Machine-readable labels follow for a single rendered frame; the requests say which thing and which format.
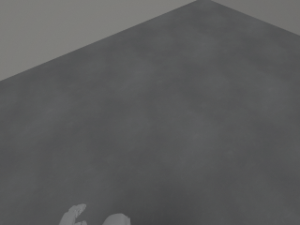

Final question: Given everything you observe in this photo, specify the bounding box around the left robot thigh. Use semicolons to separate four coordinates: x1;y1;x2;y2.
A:
102;213;131;225

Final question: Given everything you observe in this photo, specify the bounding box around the robot left hand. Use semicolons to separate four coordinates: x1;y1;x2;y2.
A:
58;203;87;225

